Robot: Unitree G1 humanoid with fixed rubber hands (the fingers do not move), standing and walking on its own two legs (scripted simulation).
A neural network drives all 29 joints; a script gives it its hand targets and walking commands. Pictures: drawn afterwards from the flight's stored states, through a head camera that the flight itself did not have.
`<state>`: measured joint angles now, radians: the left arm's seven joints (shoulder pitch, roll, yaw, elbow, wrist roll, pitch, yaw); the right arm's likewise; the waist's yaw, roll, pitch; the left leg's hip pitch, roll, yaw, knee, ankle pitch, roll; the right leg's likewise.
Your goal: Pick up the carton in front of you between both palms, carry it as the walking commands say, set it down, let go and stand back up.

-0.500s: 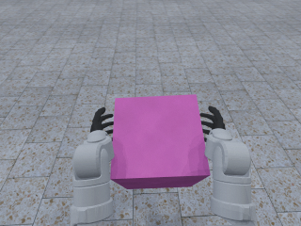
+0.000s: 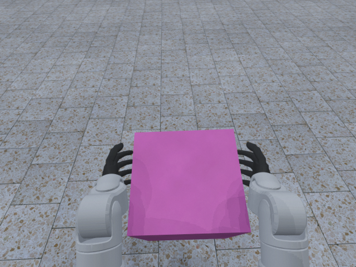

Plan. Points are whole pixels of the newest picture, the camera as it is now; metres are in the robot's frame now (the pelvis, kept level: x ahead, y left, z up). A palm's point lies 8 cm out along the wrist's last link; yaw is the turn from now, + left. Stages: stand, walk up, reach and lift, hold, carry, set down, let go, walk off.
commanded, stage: carry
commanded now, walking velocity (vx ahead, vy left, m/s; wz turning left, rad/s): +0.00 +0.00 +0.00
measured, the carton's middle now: (185, 191) +0.30 +0.00 +0.00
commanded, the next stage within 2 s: hold in 1.80 s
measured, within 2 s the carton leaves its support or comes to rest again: neither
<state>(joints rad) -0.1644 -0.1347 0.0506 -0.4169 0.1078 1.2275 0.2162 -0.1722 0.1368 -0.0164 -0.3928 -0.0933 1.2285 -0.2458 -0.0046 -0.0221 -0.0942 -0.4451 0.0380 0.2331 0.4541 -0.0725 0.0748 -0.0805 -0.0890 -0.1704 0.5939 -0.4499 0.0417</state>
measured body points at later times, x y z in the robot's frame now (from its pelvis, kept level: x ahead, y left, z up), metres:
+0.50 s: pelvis +0.13 -0.01 +0.01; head +0.10 -0.01 +0.46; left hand +0.41 +0.14 +0.10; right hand +0.41 -0.15 +0.10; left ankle +0.10 +0.09 -0.72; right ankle +0.07 -0.12 -0.72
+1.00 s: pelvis +0.10 -0.01 +0.01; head +0.08 -0.01 +0.46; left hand +0.40 +0.14 +0.03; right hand +0.40 -0.16 +0.03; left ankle +0.10 +0.09 -0.73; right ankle +0.07 -0.12 -0.73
